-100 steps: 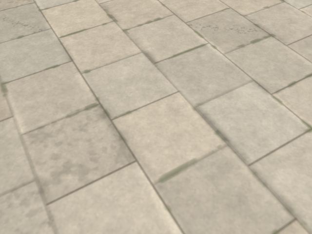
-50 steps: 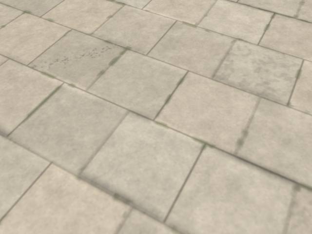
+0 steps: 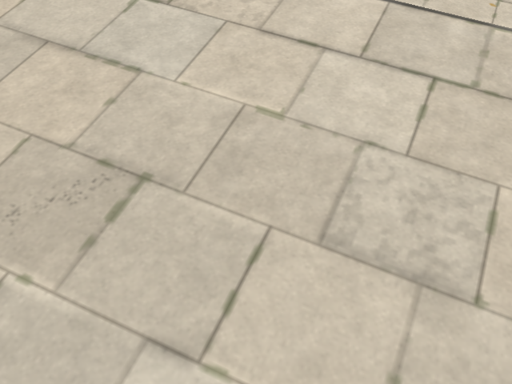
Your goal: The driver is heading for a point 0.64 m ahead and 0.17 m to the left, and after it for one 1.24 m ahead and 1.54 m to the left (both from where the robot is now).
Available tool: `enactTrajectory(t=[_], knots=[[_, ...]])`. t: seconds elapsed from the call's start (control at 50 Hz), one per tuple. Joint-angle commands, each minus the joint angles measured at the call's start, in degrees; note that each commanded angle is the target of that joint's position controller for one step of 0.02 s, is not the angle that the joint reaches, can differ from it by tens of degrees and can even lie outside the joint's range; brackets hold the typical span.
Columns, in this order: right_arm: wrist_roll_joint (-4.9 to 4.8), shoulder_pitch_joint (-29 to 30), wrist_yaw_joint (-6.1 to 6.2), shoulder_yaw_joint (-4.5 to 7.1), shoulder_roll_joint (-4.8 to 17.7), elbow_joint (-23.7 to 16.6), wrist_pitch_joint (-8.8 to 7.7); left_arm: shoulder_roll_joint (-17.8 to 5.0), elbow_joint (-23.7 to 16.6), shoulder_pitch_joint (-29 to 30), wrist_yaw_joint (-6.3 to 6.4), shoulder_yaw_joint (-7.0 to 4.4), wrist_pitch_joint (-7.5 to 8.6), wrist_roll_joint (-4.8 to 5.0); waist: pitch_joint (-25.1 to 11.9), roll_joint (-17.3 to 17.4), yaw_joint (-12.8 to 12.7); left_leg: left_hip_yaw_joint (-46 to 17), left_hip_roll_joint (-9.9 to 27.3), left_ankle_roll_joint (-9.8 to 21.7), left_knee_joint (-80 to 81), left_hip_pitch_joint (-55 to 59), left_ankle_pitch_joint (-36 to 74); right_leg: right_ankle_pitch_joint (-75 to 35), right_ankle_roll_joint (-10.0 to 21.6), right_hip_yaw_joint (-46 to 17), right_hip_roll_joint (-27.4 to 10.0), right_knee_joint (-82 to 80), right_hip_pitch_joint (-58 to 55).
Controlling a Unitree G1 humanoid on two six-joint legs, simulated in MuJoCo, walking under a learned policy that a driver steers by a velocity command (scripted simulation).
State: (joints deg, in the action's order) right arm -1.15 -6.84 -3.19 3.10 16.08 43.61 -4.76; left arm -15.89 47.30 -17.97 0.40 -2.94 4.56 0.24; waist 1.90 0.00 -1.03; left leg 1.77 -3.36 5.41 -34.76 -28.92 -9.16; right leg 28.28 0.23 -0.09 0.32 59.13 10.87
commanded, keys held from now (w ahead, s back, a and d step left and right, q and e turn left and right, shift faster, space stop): w+q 1.00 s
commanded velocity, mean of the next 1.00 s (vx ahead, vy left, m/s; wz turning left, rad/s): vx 0.50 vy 0.00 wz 0.56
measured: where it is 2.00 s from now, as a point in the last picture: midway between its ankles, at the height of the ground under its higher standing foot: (112, 236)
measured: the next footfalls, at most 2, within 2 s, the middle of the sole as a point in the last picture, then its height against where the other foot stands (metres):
right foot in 0.42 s outside the picture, level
left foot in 0.96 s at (169, 329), level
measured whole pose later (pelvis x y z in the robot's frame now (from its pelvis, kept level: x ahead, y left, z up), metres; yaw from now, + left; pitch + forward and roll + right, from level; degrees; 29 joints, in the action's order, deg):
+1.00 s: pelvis +0.51 +0.12 +0.00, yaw +35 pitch +2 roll -1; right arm -1.4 -4.9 -2.6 3.8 16.7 33.3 -1.7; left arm -17.8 47.6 -17.8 0.4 -3.9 3.7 0.5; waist 3.6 0.6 -3.0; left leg 2.3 -1.8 5.9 -37.7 -29.8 -10.2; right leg 29.9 -1.8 6.2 -4.5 52.4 6.8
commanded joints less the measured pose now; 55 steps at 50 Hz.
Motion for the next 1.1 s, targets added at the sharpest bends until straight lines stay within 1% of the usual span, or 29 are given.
enactTrajectory(t=[0.02, 0.06, 0.1, 0.16, 0.24, 0.3, 0.36, 0.4, 0.42, 0.44, 0.46, 0.48, 0.5, 0.52, 0.54, 0.58, 0.62, 0.76, 0.86, 0.9, 0.92, 0.94, 0.96, 0.98, 1.0, 1.02, 1.04, 1.06, 1.1], knots=[[0.08, -11.0, 0.91, 2.64, 8.8, -1.9, -0.17, -7.6, -8.0, 4.8, -0.50, -0.76, 4.18, 1.22, -10.2, 1.3, 5.6, -34.2, 18.0, 12.2, 18.4, 36.6, -5.2, -6.5, 1.8, -6.1, -3.3, 15.6, 34.1], [1.07, -6.4, 1.23, 1.82, 6.4, -3.8, -0.09, -7.8, -8.6, 5.1, 0.13, -1.48, 3.62, -0.76, -6.3, 0.6, 1.4, -27.0, 14.6, 11.5, 20.5, 23.9, 6.5, -10.3, 1.0, -6.1, -6.0, 8.5, 26.8], [0.81, -6.0, 1.61, 1.92, 6.4, -4.4, -0.06, -6.4, -8.9, 3.5, 0.32, -1.45, 2.39, -1.17, -5.3, 2.2, -0.1, -23.3, 12.9, 12.0, 22.1, 19.1, 11.5, -11.0, -0.4, -5.1, -6.4, 4.0, 24.6], [0.37, -8.4, 2.68, 2.59, 8.6, -4.1, -0.10, -4.7, -10.6, 7.5, 0.73, -0.96, 1.36, -1.49, -3.3, 2.3, 0.7, -18.9, 11.0, 11.4, 22.9, 15.0, 15.9, -18.0, -2.9, -3.5, -5.4, -5.1, 25.5], [-0.35, -11.9, 3.70, 2.71, 8.8, -3.3, 0.83, -2.7, -12.5, 16.0, 0.17, -0.20, 1.89, -1.01, -2.7, 4.2, 4.2, -16.3, 7.4, 7.6, 20.9, 13.8, 11.1, -31.7, -3.6, -2.9, -2.0, -21.9, 21.3], [-0.57, -14.7, 3.98, 2.75, 8.9, -2.6, 1.56, -3.6, -13.9, 20.5, -0.68, -0.40, 2.57, -0.15, -2.5, 5.2, 5.8, -20.1, 8.7, 6.9, 18.4, 16.5, 7.8, -32.8, -3.4, -3.3, -0.1, -27.7, 19.1], [-0.49, -14.9, 4.33, 2.84, 8.8, -2.8, 2.24, -5.7, -14.3, 20.5, -1.38, -1.28, 3.44, 0.13, -2.7, 6.2, 4.8, -25.8, 10.7, 6.0, 13.8, 21.9, 6.4, -27.1, -1.8, -4.7, 0.6, -32.1, 17.1], [-0.33, -12.8, 4.34, 2.74, 8.1, -3.7, 2.54, -7.2, -12.8, 14.2, -1.16, -2.31, 3.98, 0.18, -4.6, 7.6, 0.9, -26.7, 9.4, 4.3, 8.6, 21.8, 10.2, -25.5, 0.7, -3.6, 0.6, -35.7, 8.2], [0.05, -11.7, 4.07, 1.93, 5.8, -4.6, 2.32, -9.2, -11.8, 7.6, -0.74, -3.17, 4.23, -0.58, -10.0, 6.3, -2.4, -24.1, 6.7, 2.5, -0.3, 18.3, 11.1, -25.7, 3.5, -6.3, -3.6, -34.9, -3.7], [1.30, -12.5, 3.99, 0.71, 2.4, -6.0, 2.03, -12.8, -11.1, -1.8, -0.14, -4.04, 3.97, -1.04, -18.4, -1.7, -5.4, -17.7, 2.0, 0.1, -16.9, 9.5, -2.2, -23.9, 7.2, -17.3, -14.3, -34.0, -19.4], [-0.80, -21.0, 3.86, 0.09, 1.1, -7.5, 1.47, -15.5, -8.7, -4.4, -0.71, -4.75, 3.11, -1.21, -22.2, -22.2, -0.8, -12.5, -3.0, -2.6, -32.2, -10.7, -26.1, -11.2, 16.0, -43.5, -25.3, -38.9, -32.7], [-1.40, -19.6, 4.03, 1.24, 7.5, -5.4, 1.62, -9.2, -10.3, -2.1, -0.80, -3.51, 2.82, -0.21, -16.2, -13.0, -2.3, -13.7, 2.2, -3.4, -38.7, -16.6, -22.8, -1.2, 14.3, -43.0, -24.4, -40.9, -28.3], [-0.80, -13.2, 3.92, 1.98, 9.7, -6.2, 2.01, -6.2, -10.6, -0.1, -0.50, -2.68, 2.43, -0.11, -9.3, -7.0, -3.8, -12.0, 3.8, -3.9, -39.9, -17.4, -16.9, -3.6, 11.6, -33.0, -21.6, -41.5, -21.3], [-0.19, -10.5, 3.89, 1.98, 8.7, -6.8, 2.27, -5.7, -10.7, 2.4, -0.55, -2.21, 2.12, -0.59, -5.7, -2.8, -2.7, -10.5, 5.6, -4.4, -38.7, -15.3, -12.9, -11.0, 10.5, -26.3, -19.0, -42.9, -14.4], [0.26, -8.7, 3.63, 2.14, 7.8, -7.6, 2.30, -4.9, -10.1, 4.0, -0.58, -1.91, 1.93, -0.72, -2.9, -2.8, -1.7, -10.3, 7.0, -4.7, -36.3, -14.5, -10.4, -16.1, 10.2, -21.6, -16.9, -44.3, -9.9], [-0.54, -9.6, 2.99, 1.96, 5.4, -8.0, 2.82, -4.4, -9.3, 4.9, -0.65, -1.76, 2.25, -0.92, -1.8, -5.8, 0.0, -8.8, 8.8, -4.9, -34.0, -11.1, -8.3, -20.8, 9.8, -14.5, -14.4, -47.2, -5.0], [-0.39, -8.5, 2.86, 1.66, 4.0, -8.8, 3.32, -5.4, -8.0, 4.7, -0.78, -2.17, 2.68, -0.56, -1.2, -5.5, 0.3, -8.0, 9.4, -5.5, -31.8, -12.1, -6.5, -25.4, 10.8, -10.1, -14.5, -49.0, -3.9], [-0.11, 1.1, 1.28, 0.73, 2.3, -11.2, 2.55, -8.9, -4.5, 3.2, -0.18, -3.00, 1.74, -0.33, 0.3, -3.3, -2.4, -4.4, 9.2, -5.5, -12.1, -11.8, 10.2, -34.2, 9.2, 2.9, -13.7, -49.5, -7.5], [-0.40, 7.3, -0.30, 0.79, 2.7, -14.4, 2.48, -11.5, -2.2, 0.1, -0.05, -3.65, 0.28, 0.98, 2.4, -3.8, -3.6, -0.1, 7.4, -2.6, -3.4, -10.0, 5.6, -39.9, 7.5, 6.8, -16.3, -46.6, -14.0], [-0.03, 4.9, -0.42, 1.76, 4.6, -14.6, 2.83, -13.2, -2.2, 0.6, 0.31, -4.17, -0.41, 1.42, -0.1, -5.7, -1.0, 3.1, 3.9, -0.2, -2.2, -3.5, -0.5, -58.3, 6.3, 9.2, -16.4, -39.7, -15.8], [0.06, 0.1, -0.28, 2.78, 6.3, -13.7, 3.07, -14.0, -2.2, 1.0, 0.57, -4.40, -0.85, 1.60, -3.1, -6.2, 2.1, 4.6, 1.5, 1.4, -1.1, 3.2, -2.4, -66.8, 5.6, 10.5, -15.8, -32.2, -15.6], [-0.09, -9.5, 0.27, 4.52, 9.1, -11.2, 3.29, -13.5, -2.5, 1.6, 0.86, -4.11, -1.14, 1.75, -8.0, -4.8, 7.4, 4.8, -0.9, 3.6, 2.7, 16.8, 1.4, -67.3, 3.9, 12.2, -14.0, -20.3, -10.8], [-0.27, -18.9, 1.54, 6.35, 13.7, -9.2, 3.87, -10.6, -3.6, 0.6, 1.00, -2.91, -0.82, 0.25, -13.3, 1.7, 10.9, -7.0, 6.0, 7.1, 3.5, 35.1, 2.6, -47.6, 1.4, 12.1, -11.5, -2.3, 4.3], [-0.46, -15.9, 1.64, 6.64, 19.8, -10.0, 3.09, -2.6, -7.2, -4.8, -0.06, -0.19, 0.83, -1.49, -19.4, 16.3, 2.8, -41.0, 20.4, 18.0, 9.8, 52.1, -7.9, 5.3, -1.4, 5.2, 0.4, 16.8, 29.2], [-0.23, -18.2, 1.38, 5.20, 14.2, -11.2, 2.34, -8.1, -7.7, 2.2, -0.88, -1.06, 2.85, 0.47, -23.9, 9.2, 8.3, -48.4, 22.0, 17.8, 16.8, 53.0, -14.1, 4.8, -0.5, -5.8, -0.4, 21.5, 34.9], [0.24, -16.1, 1.22, 4.26, 11.5, -10.4, 1.62, -10.0, -9.4, 7.0, -1.19, -1.57, 3.70, 2.22, -15.1, 6.8, 8.1, -40.0, 20.5, 15.1, 17.7, 46.7, -9.2, -1.1, 0.5, -5.3, -2.6, 19.7, 38.3], [0.05, -12.6, 1.26, 3.77, 10.2, -10.6, 1.33, -9.1, -9.3, 7.4, -0.79, -1.20, 4.05, 1.38, -10.3, 1.8, 5.3, -33.4, 18.0, 13.3, 17.7, 37.8, -3.0, -6.0, 0.7, -5.0, -4.9, 14.7, 35.6], [0.22, -8.8, 1.36, 3.25, 8.7, -11.2, 1.35, -9.2, -8.8, 7.2, -0.37, -1.48, 3.91, -0.14, -7.3, 0.7, 2.9, -28.3, 15.8, 12.0, 18.2, 30.2, 3.7, -8.4, 0.1, -4.8, -6.4, 10.1, 31.7], [1.01, -5.9, 1.73, 2.75, 7.6, -11.9, 1.18, -9.3, -8.4, 5.1, -0.42, -1.86, 2.57, -0.82, -5.9, 2.4, -0.1, -24.5, 13.6, 11.9, 20.5, 22.3, 10.7, -10.9, -1.1, -4.9, -7.5, 6.1, 25.9]])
